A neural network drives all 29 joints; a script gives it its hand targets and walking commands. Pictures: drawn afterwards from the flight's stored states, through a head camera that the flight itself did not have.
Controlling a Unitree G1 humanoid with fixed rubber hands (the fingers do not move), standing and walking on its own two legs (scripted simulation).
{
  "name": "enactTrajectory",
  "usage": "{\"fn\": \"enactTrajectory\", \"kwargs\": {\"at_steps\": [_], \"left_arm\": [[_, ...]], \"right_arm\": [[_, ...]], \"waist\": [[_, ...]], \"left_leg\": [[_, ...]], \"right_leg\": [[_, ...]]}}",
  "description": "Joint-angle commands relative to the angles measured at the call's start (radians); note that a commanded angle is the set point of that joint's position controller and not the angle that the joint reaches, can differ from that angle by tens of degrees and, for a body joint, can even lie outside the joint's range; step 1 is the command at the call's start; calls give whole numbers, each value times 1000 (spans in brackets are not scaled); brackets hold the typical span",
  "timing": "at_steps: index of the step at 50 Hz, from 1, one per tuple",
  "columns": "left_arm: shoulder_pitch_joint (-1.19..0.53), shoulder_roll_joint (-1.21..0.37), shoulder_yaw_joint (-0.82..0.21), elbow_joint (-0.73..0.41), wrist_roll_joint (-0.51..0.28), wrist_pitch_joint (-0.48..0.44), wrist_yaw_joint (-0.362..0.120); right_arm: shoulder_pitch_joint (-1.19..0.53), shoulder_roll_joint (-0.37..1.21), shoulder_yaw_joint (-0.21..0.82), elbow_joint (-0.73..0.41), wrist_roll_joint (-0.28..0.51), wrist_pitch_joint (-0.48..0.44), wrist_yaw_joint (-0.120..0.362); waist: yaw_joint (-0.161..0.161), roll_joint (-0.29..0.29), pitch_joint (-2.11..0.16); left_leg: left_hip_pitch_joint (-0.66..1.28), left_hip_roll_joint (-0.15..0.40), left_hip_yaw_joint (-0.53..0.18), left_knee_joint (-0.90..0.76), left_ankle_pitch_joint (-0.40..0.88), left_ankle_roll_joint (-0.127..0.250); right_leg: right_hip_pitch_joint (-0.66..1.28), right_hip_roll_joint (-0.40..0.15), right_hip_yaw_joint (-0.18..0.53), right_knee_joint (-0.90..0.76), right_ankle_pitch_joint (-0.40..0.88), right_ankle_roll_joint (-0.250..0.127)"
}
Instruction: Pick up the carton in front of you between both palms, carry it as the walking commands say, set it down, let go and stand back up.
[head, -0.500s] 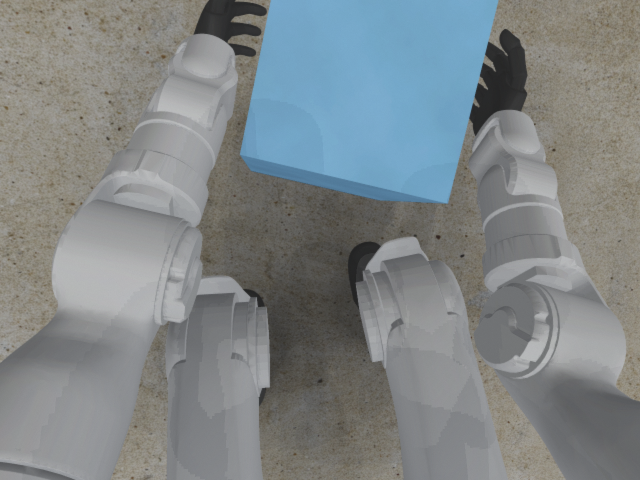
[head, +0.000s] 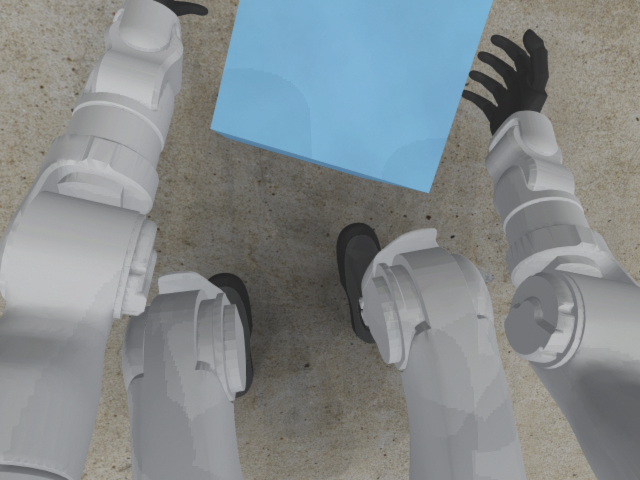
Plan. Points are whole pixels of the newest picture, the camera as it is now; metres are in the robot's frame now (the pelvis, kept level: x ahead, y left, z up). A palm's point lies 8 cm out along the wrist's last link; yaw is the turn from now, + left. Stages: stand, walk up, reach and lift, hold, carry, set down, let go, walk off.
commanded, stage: set down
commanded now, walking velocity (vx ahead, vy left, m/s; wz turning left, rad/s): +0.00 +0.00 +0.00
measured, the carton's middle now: (330, 77) +0.49 -0.08 -0.25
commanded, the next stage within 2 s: let go in 1.12 s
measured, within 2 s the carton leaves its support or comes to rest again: neither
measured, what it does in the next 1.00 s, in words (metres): rises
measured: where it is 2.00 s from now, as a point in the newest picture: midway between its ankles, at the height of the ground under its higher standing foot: (299, 328)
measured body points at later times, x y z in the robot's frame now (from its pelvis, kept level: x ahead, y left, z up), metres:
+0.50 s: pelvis +0.01 -0.01 +0.07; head +0.33 -0.02 +0.38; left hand +0.59 +0.08 -0.06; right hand +0.44 -0.28 -0.06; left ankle +0.09 +0.10 -0.34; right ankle +0.15 -0.13 -0.34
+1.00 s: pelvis +0.04 -0.01 +0.20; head +0.33 +0.00 +0.54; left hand +0.59 +0.09 +0.09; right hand +0.44 -0.28 +0.10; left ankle +0.09 +0.10 -0.34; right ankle +0.15 -0.13 -0.34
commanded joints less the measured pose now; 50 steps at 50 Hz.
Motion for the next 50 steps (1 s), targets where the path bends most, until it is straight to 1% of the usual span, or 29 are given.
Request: {"fn": "enactTrajectory", "kwargs": {"at_steps": [1,3,5,9,11,12,14,16,18,22,24,26,28,33,36,39,43,50], "left_arm": [[-312,6,-47,-157,-58,-21,-7],[-303,22,-51,-194,-71,-17,-6],[-295,44,-37,-237,-67,-11,-1],[-255,83,14,-354,-30,13,12],[-234,100,40,-424,-11,37,16],[-218,107,55,-440,-2,53,17],[-177,111,90,-424,17,82,13],[-141,101,123,-373,28,95,-2],[-109,82,151,-315,35,93,-22],[-64,72,192,-234,55,72,-44],[-52,76,206,-214,69,65,-50],[-47,77,211,-219,79,64,-54],[-47,73,208,-245,86,67,-57],[-46,54,193,-356,97,92,-62],[-32,42,192,-410,107,111,-63],[-9,30,200,-433,118,126,-65],[33,14,216,-417,134,134,-68],[96,-5,245,-371,155,122,-79]], "right_arm": [[-165,-140,70,-116,94,-35,-4],[-137,-149,95,-142,132,-34,-9],[-104,-157,113,-179,156,-28,-18],[-36,-165,141,-314,183,-2,-48],[-8,-167,151,-411,178,25,-67],[9,-164,152,-452,173,44,-77],[41,-139,147,-487,149,81,-90],[66,-92,139,-487,119,106,-95],[78,-49,133,-483,91,115,-94],[76,-4,140,-494,61,116,-83],[86,4,138,-500,51,119,-78],[105,6,130,-510,41,124,-75],[129,3,119,-526,34,129,-73],[188,-13,97,-589,30,146,-63],[217,-20,89,-621,32,159,-52],[243,-19,86,-634,32,170,-37],[273,-10,81,-624,23,176,-17],[307,2,67,-613,-9,164,6]], "waist": [[-99,209,-1047],[-103,217,-1111],[-101,233,-1190],[-92,259,-1390],[-85,254,-1493],[-82,245,-1519],[-76,215,-1442],[-72,176,-1306],[-68,139,-1203],[-41,101,-1163],[-36,94,-1173],[-39,100,-1207],[-49,118,-1256],[-72,195,-1384],[-76,235,-1424],[-75,255,-1420],[-69,249,-1373],[-63,204,-1318]], "left_leg": [[489,64,-67,-216,257,-28],[540,68,-57,-205,271,-29],[603,67,-43,-198,277,-28],[715,52,3,-214,241,-26],[757,39,26,-244,206,-22],[763,33,36,-262,183,-19],[700,27,50,-300,118,-13],[599,27,52,-339,58,-3],[517,26,49,-372,35,5],[464,20,47,-428,56,10],[470,17,46,-460,62,10],[503,14,47,-492,69,9],[562,10,49,-524,83,5],[767,0,52,-599,160,-8],[874,-3,49,-646,216,-15],[947,-2,41,-697,257,-21],[997,1,29,-775,288,-26],[1076,5,10,-920,335,-28]], "right_leg": [[496,-22,-71,-78,339,-7],[537,-22,-71,-84,369,-6],[586,-19,-72,-93,392,-5],[725,0,-85,-133,405,-6],[805,15,-97,-167,389,-8],[837,23,-100,-187,375,-8],[847,36,-98,-230,325,-7],[825,40,-88,-270,272,-1],[805,41,-75,-300,248,6],[816,47,-65,-344,271,16],[831,49,-66,-370,278,20],[850,52,-71,-398,286,22],[868,54,-79,-427,298,22],[895,58,-102,-501,350,16],[903,59,-111,-546,381,12],[905,58,-116,-593,397,9],[919,57,-117,-663,404,9],[1012,58,-108,-799,440,12]]}}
